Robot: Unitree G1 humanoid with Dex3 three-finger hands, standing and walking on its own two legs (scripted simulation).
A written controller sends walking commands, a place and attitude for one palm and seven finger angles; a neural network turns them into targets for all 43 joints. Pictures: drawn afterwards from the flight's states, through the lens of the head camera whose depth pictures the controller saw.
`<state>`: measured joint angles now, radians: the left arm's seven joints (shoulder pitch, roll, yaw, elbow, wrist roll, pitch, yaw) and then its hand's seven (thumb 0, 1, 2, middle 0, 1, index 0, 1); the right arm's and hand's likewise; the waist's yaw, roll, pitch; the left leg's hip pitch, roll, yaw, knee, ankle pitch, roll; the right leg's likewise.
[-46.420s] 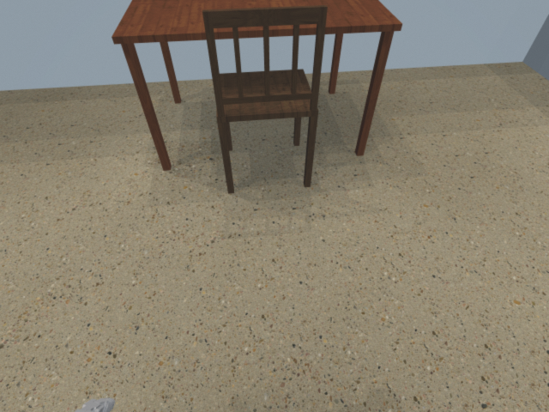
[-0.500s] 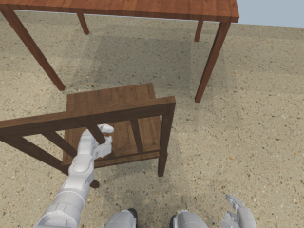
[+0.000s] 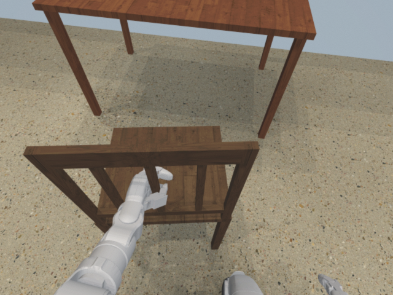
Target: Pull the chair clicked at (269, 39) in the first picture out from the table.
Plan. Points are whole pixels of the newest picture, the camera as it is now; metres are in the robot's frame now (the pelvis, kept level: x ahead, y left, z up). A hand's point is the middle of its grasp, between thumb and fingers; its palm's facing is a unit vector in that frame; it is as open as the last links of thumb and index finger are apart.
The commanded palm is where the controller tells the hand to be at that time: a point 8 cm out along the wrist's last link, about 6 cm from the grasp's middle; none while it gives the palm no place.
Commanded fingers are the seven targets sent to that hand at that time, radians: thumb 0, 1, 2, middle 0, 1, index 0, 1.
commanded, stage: stop walking, hand still on the chair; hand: left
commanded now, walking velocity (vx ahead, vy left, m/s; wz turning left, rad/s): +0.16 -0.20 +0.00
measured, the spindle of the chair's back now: (156, 190) +0.36 +0.10 -0.08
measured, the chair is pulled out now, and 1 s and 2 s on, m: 0.54 0.61 0.61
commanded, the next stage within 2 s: open the thumb and straighten the fingers in 0.88 s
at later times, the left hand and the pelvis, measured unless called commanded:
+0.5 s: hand (152, 224) +0.27 +0.10 -0.06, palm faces -0.10 -0.99 -0.13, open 5.1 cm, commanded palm +0.25 +0.16 -0.06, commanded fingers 0.00 0.90 0.90 -0.50 -1.45 -0.50 -1.45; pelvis -0.03 +0.01 +0.01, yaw -1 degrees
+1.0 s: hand (152, 223) +0.27 +0.10 -0.06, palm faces -0.12 -0.98 -0.14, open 5.1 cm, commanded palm +0.25 +0.16 -0.04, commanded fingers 0.00 0.66 0.78 -0.50 -1.45 -0.50 -1.45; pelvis -0.02 +0.02 +0.01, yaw -1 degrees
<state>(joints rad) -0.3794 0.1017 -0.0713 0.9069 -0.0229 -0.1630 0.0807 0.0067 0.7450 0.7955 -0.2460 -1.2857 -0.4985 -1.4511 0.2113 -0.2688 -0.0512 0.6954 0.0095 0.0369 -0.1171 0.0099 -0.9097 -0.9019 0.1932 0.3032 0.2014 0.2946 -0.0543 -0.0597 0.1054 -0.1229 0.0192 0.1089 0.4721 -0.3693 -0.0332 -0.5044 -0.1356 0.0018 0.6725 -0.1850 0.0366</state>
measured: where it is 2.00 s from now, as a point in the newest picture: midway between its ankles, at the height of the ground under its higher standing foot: outside the picture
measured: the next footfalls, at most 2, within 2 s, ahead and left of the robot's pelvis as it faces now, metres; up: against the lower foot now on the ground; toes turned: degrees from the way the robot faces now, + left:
right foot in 0.12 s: +0.06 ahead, -0.12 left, +0.00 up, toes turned -3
